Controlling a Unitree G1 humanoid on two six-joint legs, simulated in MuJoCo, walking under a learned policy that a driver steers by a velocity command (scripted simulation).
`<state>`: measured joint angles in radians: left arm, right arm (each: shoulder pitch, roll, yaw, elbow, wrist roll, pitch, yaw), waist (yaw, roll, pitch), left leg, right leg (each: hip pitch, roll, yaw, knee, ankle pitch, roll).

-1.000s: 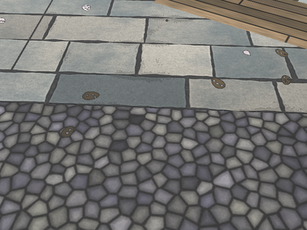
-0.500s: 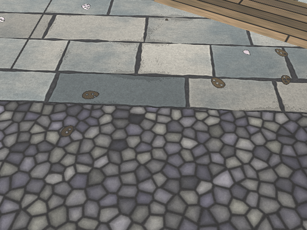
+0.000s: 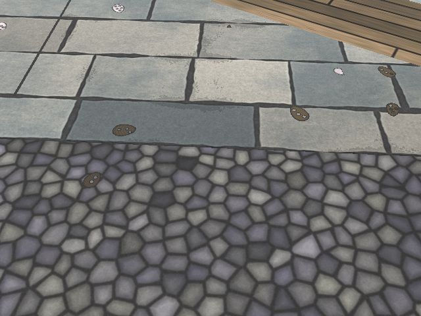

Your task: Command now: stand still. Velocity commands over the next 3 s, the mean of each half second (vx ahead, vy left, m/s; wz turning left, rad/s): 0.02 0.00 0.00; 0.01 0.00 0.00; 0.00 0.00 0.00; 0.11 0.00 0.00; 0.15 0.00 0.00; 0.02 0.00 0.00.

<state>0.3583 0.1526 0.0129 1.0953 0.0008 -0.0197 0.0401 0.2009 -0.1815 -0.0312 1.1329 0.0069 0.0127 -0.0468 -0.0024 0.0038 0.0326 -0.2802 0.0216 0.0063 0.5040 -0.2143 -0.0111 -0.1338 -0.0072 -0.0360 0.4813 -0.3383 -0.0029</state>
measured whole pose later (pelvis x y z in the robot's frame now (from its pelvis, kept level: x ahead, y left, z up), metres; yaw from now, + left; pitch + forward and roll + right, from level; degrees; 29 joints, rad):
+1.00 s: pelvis +0.01 +0.00 +0.00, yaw +0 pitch -1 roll +0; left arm 0.38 0.14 0.01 1.09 0.00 -0.02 0.04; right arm 0.21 -0.17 -0.04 1.12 0.01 0.01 -0.05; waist 0.00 0.00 0.04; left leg -0.27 0.01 0.01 0.53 -0.25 -0.01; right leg -0.11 -0.02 -0.03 0.49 -0.37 0.00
